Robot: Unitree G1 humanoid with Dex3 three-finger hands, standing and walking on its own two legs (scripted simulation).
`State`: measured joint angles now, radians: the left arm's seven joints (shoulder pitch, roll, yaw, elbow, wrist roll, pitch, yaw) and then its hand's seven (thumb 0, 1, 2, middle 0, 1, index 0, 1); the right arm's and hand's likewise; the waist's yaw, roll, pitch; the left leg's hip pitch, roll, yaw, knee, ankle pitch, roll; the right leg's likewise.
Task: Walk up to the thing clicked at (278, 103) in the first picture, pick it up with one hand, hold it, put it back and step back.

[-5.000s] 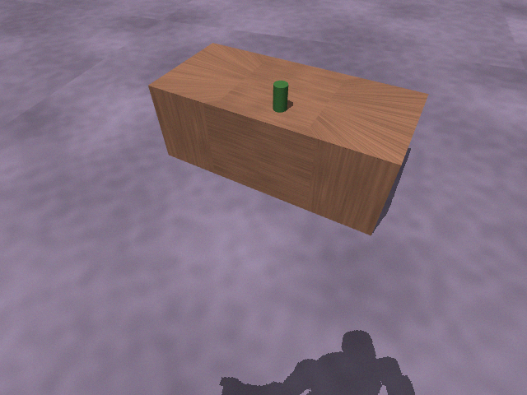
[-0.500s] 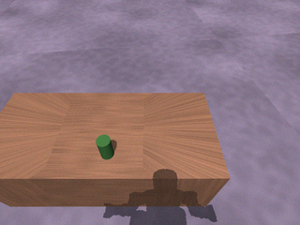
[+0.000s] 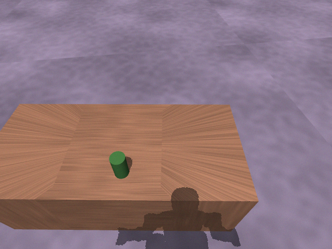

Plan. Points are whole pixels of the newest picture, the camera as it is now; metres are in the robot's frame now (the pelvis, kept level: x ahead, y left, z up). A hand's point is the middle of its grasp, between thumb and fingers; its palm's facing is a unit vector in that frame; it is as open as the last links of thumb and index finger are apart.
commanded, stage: stand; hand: left
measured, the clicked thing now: (119, 165) +0.49 +0.20 -0.27
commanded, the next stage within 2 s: none
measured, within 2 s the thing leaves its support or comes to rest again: neither
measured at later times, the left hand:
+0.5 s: hand out of the picture +0.09 +0.26 -0.15, palm faces +0.00 -0.94 -0.35, open 7.3 cm
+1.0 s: hand out of the picture +0.08 +0.25 -0.15, palm faces -0.01 -0.94 -0.35, open 7.3 cm
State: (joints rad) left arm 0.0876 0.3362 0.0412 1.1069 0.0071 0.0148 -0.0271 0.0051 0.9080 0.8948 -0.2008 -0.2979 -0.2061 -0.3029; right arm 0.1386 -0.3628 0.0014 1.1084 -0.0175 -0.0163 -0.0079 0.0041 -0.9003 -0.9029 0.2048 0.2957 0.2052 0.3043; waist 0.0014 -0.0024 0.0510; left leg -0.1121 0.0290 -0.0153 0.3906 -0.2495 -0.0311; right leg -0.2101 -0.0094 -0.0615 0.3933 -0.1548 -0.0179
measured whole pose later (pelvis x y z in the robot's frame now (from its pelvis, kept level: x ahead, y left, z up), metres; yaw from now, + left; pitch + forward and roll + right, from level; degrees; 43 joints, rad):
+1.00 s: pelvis +0.01 +0.00 +0.00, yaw +0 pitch -2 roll +0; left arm 0.10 0.34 0.00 1.16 0.01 -0.01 -0.01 0.00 0.91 0.89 -0.20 -0.30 -0.21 -0.30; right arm 0.13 -0.36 0.01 1.14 -0.01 -0.01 0.00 0.00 -0.90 -0.90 0.20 0.30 0.20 0.30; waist 0.00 0.02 0.05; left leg -0.05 0.03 -0.01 0.30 -0.22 -0.04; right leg -0.16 0.00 -0.06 0.34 -0.14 -0.02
